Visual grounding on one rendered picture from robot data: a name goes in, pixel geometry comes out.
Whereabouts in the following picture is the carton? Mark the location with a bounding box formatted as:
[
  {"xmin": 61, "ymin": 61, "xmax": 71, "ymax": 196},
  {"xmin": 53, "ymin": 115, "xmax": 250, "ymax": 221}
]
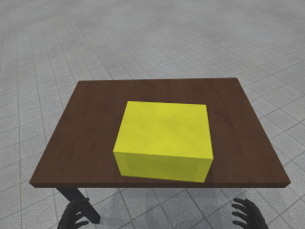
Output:
[{"xmin": 113, "ymin": 101, "xmax": 214, "ymax": 183}]

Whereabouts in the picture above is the robot right hand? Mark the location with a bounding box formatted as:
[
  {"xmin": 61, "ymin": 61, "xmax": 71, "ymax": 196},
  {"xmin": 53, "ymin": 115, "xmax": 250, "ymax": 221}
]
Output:
[{"xmin": 232, "ymin": 198, "xmax": 269, "ymax": 229}]

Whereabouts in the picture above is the robot left hand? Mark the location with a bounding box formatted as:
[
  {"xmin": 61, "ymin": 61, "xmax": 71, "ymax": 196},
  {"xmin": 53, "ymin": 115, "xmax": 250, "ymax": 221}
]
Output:
[{"xmin": 57, "ymin": 197, "xmax": 91, "ymax": 229}]

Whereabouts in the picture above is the table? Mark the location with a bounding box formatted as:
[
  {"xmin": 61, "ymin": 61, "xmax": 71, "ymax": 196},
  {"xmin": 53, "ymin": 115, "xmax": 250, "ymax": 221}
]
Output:
[{"xmin": 29, "ymin": 77, "xmax": 291, "ymax": 224}]

